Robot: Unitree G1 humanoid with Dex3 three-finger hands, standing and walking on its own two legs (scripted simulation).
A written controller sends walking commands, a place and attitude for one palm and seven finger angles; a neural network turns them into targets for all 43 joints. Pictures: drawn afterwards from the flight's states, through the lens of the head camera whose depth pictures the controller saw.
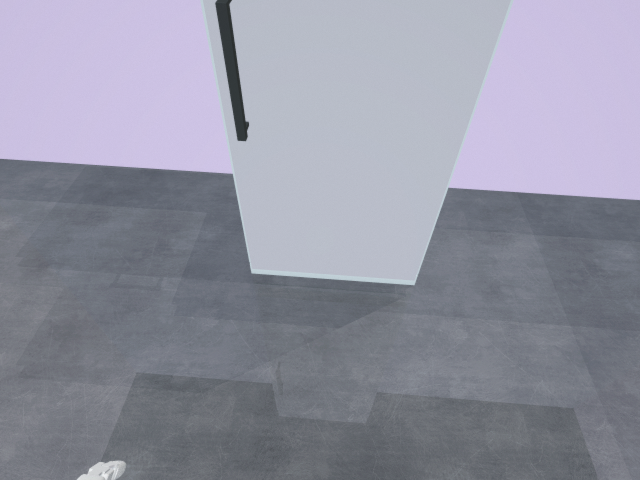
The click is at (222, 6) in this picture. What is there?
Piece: fridge door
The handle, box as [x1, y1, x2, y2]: [215, 0, 248, 140]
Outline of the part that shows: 217,0 215,4 237,139 245,140 247,136 246,130 248,122 244,120 228,4 231,0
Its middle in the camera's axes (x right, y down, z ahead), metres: -0.19 -0.36 +0.85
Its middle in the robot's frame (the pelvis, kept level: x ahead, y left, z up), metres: +0.89 +0.24 +0.08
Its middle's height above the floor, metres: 0.85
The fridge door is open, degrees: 0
